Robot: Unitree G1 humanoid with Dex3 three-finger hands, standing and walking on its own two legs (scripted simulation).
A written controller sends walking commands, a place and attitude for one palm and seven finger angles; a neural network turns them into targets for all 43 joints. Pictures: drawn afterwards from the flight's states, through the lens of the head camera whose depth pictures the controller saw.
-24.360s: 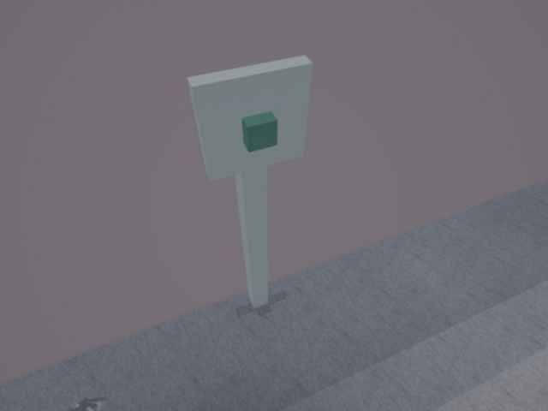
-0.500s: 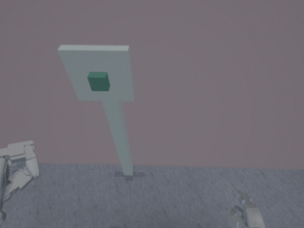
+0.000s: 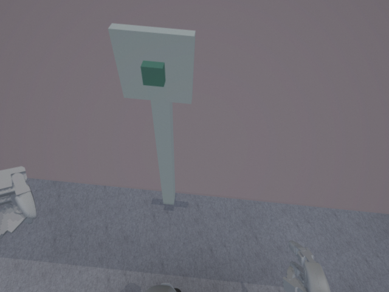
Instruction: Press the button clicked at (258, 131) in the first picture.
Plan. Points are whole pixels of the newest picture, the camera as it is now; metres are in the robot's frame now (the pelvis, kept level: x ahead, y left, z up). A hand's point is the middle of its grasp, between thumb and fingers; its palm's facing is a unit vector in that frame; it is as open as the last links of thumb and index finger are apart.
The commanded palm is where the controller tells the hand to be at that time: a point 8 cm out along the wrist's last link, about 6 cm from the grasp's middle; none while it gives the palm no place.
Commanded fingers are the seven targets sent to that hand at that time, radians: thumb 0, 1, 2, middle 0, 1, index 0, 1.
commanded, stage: step back with the hand held close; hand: left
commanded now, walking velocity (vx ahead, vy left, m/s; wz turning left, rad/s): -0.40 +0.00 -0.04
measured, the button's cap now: (153, 73) +0.61 +0.16 +0.11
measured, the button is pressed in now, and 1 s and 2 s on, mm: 0 0 0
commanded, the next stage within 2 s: stop stepping back and stand still in 0.40 s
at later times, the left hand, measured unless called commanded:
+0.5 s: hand out of the picture +0.12 +0.25 +0.18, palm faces +0.28 -0.88 -0.37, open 3.1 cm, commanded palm +0.08 +0.29 +0.19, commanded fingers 0.00 0.90 0.90 -1.30 -1.50 -1.30 -1.50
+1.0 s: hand out of the picture +0.05 +0.31 +0.18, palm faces +0.33 -0.90 -0.28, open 3.1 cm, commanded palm -0.01 +0.35 +0.19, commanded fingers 0.00 0.90 0.90 -1.30 -1.50 -1.30 -1.50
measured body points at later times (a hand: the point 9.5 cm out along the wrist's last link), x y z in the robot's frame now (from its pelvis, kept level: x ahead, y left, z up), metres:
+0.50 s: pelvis -0.09 +0.03 +0.00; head -0.08 +0.06 +0.45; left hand +0.10 +0.30 +0.20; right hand +0.09 -0.20 -0.06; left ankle +0.07 +0.08 -0.71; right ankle -0.18 -0.11 -0.73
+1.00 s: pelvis -0.19 +0.09 -0.01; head -0.21 +0.13 +0.44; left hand +0.02 +0.36 +0.19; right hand -0.09 -0.19 -0.07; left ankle -0.13 +0.20 -0.73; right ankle -0.18 -0.03 -0.71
